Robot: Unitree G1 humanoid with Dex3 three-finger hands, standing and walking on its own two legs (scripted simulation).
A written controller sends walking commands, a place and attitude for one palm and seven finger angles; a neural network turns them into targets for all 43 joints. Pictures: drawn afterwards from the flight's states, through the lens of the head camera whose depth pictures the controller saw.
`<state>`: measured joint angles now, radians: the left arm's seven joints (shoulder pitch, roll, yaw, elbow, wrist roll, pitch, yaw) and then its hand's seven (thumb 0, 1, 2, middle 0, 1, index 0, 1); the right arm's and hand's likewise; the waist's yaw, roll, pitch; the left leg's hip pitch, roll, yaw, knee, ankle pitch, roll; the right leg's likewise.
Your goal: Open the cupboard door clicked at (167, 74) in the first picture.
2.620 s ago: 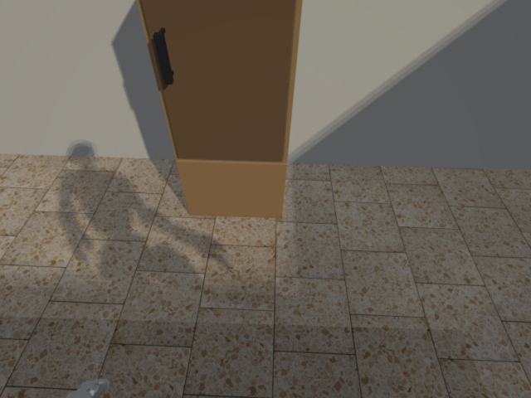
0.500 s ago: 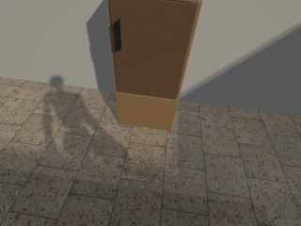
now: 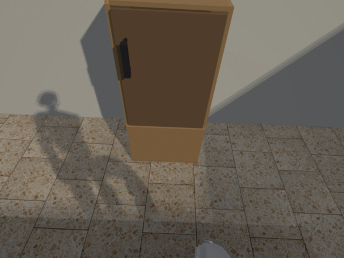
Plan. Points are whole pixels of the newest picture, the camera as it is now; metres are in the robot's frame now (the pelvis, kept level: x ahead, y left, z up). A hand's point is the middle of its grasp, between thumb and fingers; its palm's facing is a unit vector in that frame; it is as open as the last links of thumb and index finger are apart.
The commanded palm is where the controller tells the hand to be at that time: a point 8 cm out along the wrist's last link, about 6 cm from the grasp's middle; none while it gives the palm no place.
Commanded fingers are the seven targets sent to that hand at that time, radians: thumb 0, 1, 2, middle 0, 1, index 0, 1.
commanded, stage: take the last steps up to it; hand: left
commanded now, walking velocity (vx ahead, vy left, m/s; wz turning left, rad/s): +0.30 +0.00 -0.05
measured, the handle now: (126, 58) +0.82 +0.19 +0.05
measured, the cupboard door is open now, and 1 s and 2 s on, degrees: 0 0 0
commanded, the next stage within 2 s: come to a stop and stand still in 0.40 s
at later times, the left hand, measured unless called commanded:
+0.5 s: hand (105, 256) +0.17 +0.17 -0.16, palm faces +0.07 -0.98 -0.20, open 7.3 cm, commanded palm none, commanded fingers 0.00 0.90 0.90 -0.20 -0.30 -0.20 -0.30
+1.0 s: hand (107, 198) +0.33 +0.20 -0.17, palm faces +0.01 -0.96 -0.29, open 7.4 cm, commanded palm none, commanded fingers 0.00 0.90 0.90 -0.20 -0.30 -0.20 -0.30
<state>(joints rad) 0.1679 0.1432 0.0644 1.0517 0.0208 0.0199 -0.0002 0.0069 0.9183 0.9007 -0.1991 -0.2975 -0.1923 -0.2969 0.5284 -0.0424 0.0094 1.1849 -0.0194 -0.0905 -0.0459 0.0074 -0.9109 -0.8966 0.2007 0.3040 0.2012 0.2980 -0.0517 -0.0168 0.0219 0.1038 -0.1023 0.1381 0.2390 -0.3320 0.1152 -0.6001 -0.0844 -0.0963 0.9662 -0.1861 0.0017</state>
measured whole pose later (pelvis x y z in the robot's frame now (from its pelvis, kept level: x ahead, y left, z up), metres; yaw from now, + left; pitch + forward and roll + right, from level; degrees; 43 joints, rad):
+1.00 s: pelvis +0.24 -0.01 -0.01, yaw -3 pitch -1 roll +0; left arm 0.18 0.23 0.09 0.95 0.02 0.06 0.02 0.00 0.91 0.90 -0.20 -0.30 -0.19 -0.30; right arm 0.13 -0.19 -0.07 1.00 -0.03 0.03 -0.03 0.00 -0.92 -0.90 0.20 0.30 0.20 0.30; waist -0.01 0.01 0.08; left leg -0.36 0.14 0.13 0.52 -0.12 -0.03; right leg -0.38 -0.05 -0.02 0.87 -0.43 0.04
